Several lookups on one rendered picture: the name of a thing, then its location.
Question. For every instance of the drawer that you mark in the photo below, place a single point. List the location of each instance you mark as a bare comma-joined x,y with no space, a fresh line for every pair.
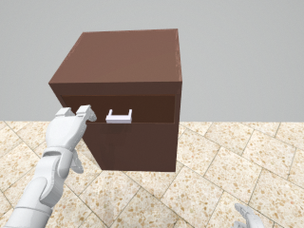
146,108

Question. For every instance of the handle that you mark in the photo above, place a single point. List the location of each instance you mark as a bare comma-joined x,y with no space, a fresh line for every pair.
119,119

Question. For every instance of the robot left hand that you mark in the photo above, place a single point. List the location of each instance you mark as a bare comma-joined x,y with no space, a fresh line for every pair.
67,129

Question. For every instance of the robot right hand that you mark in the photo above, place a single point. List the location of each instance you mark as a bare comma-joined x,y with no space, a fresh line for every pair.
252,220

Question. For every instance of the robot left forearm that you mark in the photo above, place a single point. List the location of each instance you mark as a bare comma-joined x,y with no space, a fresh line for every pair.
46,188

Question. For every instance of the cabinet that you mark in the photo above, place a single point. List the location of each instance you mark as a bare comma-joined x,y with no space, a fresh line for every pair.
126,62

